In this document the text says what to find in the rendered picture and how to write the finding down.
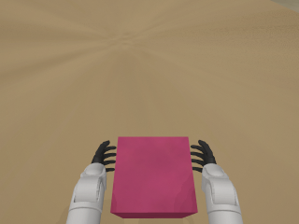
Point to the robot right forearm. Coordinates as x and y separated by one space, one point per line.
222 204

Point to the robot right hand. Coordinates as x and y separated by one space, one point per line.
207 155

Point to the robot left hand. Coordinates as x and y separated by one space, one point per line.
100 155

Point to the robot left forearm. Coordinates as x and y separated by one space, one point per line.
87 200

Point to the carton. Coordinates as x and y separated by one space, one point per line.
153 178

